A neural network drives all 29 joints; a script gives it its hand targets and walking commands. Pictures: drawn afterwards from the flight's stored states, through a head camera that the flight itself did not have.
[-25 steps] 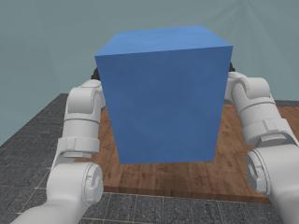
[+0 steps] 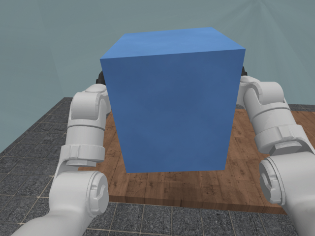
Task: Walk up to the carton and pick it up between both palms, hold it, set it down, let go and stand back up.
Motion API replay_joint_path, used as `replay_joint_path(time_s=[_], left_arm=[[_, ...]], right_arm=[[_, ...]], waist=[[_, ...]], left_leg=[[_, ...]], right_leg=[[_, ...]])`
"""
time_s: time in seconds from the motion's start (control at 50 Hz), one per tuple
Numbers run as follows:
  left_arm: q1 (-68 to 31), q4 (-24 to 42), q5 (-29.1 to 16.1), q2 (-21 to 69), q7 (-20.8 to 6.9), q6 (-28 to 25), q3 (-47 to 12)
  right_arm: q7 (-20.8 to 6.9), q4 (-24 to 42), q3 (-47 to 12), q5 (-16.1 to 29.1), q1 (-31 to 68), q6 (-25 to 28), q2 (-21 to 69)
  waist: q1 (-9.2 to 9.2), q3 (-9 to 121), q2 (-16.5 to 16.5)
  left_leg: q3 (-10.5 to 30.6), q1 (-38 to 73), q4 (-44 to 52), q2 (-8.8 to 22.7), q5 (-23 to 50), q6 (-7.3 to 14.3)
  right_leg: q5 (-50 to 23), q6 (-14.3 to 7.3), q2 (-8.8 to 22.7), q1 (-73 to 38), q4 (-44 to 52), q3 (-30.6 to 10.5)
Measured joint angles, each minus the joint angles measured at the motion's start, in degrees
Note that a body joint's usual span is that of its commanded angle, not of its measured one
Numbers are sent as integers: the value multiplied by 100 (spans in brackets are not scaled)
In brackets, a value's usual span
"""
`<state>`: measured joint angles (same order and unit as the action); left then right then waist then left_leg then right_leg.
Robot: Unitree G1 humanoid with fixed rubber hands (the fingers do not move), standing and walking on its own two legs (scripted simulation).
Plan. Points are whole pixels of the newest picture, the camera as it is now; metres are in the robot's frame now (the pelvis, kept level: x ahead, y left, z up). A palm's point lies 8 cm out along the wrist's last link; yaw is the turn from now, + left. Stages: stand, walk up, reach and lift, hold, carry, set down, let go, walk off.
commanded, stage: hold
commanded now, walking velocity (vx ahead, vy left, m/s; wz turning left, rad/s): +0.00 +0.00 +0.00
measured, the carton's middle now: (170, 96) +0.38 -0.01 +0.27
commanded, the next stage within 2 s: set down in 0.02 s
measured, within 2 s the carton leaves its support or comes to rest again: neither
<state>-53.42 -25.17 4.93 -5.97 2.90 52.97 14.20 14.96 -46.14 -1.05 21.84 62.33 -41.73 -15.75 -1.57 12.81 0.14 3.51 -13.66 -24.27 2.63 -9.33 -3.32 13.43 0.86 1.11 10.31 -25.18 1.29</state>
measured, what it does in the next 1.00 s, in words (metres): stands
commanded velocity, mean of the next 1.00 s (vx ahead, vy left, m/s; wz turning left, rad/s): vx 0.00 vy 0.00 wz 0.00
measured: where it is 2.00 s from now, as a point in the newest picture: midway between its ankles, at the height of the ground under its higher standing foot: outside the picture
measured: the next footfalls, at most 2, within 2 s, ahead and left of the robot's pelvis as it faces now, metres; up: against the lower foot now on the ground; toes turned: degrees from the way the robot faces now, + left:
none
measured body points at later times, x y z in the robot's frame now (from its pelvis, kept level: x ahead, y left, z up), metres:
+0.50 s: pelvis +0.00 +0.00 +0.00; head -0.08 +0.00 +0.44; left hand +0.40 +0.16 +0.27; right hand +0.41 -0.16 +0.28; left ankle +0.04 +0.16 -0.74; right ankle +0.00 -0.13 -0.74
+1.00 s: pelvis +0.00 +0.00 +0.00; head -0.05 +0.01 +0.45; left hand +0.41 +0.16 +0.22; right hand +0.42 -0.17 +0.22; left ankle +0.04 +0.16 -0.74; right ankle +0.00 -0.13 -0.74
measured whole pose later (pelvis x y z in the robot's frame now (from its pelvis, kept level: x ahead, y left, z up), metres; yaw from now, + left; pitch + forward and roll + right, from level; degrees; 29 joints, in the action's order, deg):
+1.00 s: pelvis +0.00 +0.00 +0.00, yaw +0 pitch -1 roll +0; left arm -48.8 -32.7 4.9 -3.2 4.5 34.1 17.7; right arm 12.1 -53.0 1.0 17.7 55.5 -22.0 -11.4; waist -1.5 7.0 0.8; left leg 3.5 -13.5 -24.3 2.6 -9.6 -3.6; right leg 13.7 0.9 1.1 10.1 -25.2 1.3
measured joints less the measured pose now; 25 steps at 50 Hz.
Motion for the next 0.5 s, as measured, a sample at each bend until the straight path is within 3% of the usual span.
replay_joint_path(time_s=[0.26,0.5], left_arm=[[-1,-21,0,-1,3,-95,1],[-84,-856,0,75,2,-1318,399]], right_arm=[[-15,-56,-9,20,35,85,-8],[-116,-699,381,-341,49,1151,281]], waist=[[-88,20,-16],[64,-302,-18]], left_leg=[[0,0,0,0,0,0],[0,14,0,0,0,0]], right_leg=[[0,0,-1,1,0,-1],[0,0,-1,-14,0,-2]])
